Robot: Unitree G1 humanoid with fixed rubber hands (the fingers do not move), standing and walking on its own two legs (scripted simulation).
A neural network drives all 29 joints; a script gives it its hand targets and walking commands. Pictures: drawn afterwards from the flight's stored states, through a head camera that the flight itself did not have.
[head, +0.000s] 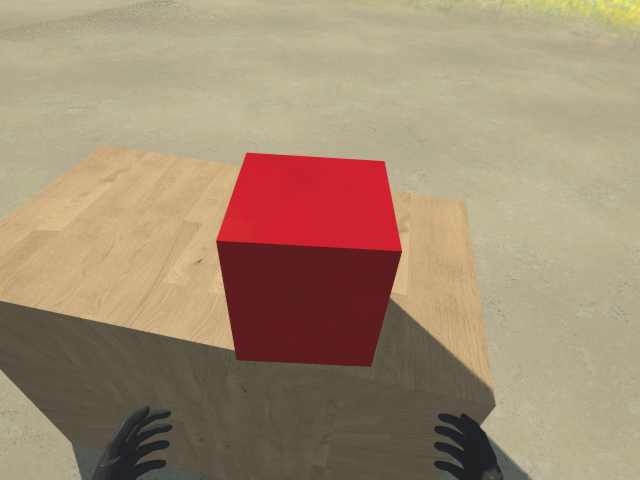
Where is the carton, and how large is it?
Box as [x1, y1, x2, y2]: [216, 153, 401, 366]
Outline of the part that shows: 246,153 216,240 236,358 243,360 370,366 401,253 384,161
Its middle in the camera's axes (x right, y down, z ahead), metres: -0.02 +0.03 +0.59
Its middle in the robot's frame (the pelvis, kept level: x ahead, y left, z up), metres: +0.44 +0.03 +0.06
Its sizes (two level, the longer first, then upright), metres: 0.210 0.200 0.250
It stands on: a pedestal, 0.71 m high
